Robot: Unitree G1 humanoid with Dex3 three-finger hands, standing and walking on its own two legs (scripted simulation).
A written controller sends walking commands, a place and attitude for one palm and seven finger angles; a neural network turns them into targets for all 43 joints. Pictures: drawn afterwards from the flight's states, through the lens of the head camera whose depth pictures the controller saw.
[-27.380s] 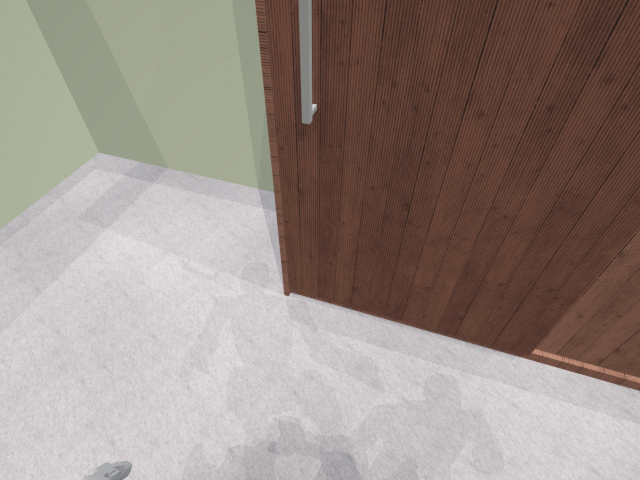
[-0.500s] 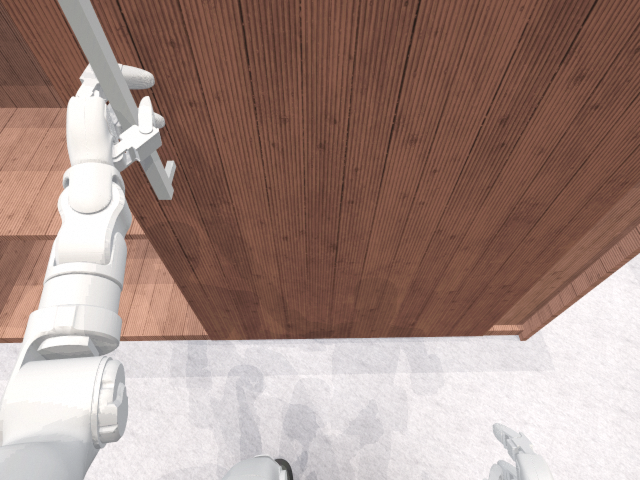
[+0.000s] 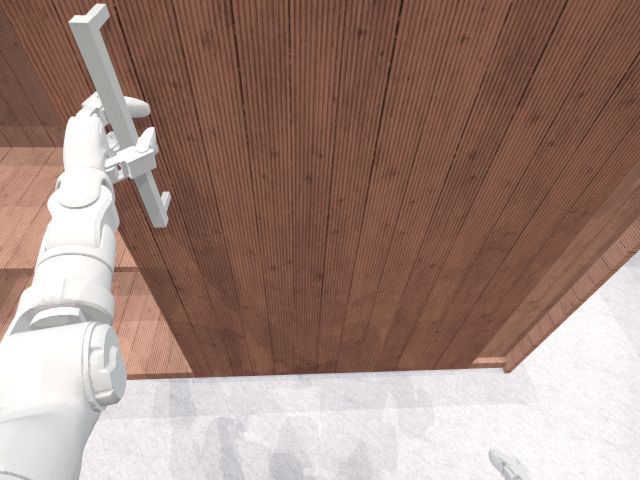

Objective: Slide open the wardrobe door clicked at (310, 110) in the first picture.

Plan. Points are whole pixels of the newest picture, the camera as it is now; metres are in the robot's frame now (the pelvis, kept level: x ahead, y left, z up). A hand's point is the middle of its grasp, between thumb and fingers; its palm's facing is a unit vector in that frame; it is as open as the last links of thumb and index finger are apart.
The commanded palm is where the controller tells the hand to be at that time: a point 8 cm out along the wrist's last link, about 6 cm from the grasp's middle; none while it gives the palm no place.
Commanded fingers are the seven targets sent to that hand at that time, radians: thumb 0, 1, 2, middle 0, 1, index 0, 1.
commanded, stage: loosen the grip on the handle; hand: left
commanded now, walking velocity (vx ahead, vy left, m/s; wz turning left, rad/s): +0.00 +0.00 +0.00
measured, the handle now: (134, 134) +0.49 +0.25 +0.18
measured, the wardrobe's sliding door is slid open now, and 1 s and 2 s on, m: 0.69 0.69 0.69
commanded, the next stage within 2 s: slip the hand off the handle in 0.46 s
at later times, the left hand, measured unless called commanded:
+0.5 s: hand (148, 164) +0.46 +0.23 +0.16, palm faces +0.25 -0.95 -0.16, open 13.9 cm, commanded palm +0.42 +0.27 +0.17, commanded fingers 0.00 -0.55 0.20 -0.25 -1.15 -0.25 -1.15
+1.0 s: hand (126, 164) +0.45 +0.26 +0.16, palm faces +0.29 -0.94 -0.17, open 13.9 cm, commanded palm +0.42 +0.32 +0.16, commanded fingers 0.00 -0.55 0.20 -0.25 -1.15 -0.25 -1.15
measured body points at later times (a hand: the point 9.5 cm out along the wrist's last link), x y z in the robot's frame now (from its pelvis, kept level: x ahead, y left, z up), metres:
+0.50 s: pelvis -0.01 +0.02 -0.01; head +0.02 +0.03 +0.44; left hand +0.44 +0.28 +0.17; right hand +0.04 -0.25 -0.12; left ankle +0.07 +0.10 -0.73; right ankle -0.01 -0.09 -0.73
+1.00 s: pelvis +0.01 +0.01 +0.00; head +0.03 +0.02 +0.45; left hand +0.43 +0.31 +0.17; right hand +0.10 -0.26 -0.11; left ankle +0.07 +0.10 -0.73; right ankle -0.01 -0.09 -0.73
